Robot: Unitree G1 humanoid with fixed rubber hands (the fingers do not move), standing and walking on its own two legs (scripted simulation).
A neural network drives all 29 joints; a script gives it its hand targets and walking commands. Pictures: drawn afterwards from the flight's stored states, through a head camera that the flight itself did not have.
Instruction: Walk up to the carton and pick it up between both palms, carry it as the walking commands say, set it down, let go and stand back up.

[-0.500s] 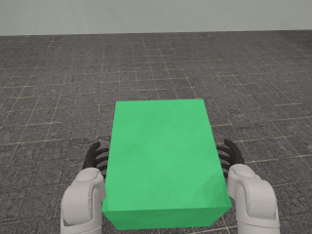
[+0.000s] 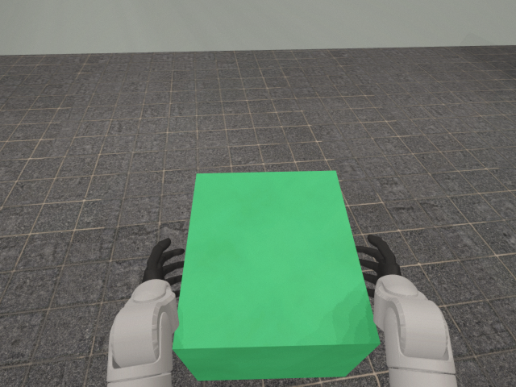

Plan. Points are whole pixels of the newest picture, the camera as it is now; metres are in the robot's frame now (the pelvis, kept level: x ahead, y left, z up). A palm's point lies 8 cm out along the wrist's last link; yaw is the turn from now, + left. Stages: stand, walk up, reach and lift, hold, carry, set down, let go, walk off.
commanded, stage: carry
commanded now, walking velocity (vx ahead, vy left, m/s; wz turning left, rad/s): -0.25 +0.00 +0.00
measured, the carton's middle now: (268, 272) +0.33 +0.00 -0.02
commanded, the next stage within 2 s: none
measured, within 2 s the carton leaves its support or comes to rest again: neither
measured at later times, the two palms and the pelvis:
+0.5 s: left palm (142, 292) +0.22 +0.17 +0.11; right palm (405, 289) +0.22 -0.16 +0.12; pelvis -0.02 +0.00 +0.00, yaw +0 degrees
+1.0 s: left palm (159, 309) +0.21 +0.15 +0.09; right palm (423, 321) +0.19 -0.18 +0.09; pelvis -0.05 -0.01 +0.00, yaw +0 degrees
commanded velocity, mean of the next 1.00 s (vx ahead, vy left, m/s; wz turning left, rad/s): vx -0.25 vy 0.00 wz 0.00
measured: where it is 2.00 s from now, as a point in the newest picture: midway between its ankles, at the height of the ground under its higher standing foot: outside the picture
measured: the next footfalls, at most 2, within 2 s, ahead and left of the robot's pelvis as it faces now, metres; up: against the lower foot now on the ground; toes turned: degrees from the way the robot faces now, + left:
left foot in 1.10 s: -0.05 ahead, +0.11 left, +0.00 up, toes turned +9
right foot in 1.50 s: -0.14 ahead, -0.11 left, +0.00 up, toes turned -2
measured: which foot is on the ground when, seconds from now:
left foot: down 0.00-0.90, up 0.92-1.00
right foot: down 0.00-1.00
